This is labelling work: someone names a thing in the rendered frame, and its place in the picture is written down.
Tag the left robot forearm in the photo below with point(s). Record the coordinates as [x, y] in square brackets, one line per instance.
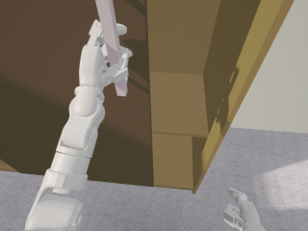
[68, 172]

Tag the right robot hand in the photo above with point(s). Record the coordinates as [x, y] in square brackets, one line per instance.
[238, 217]

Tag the right robot forearm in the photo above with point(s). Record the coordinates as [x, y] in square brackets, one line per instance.
[253, 226]

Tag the handle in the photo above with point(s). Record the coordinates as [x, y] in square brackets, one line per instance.
[107, 17]

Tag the left robot hand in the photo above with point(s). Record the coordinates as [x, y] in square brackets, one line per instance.
[94, 59]

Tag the robot left upper arm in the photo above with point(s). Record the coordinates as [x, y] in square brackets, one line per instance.
[56, 213]

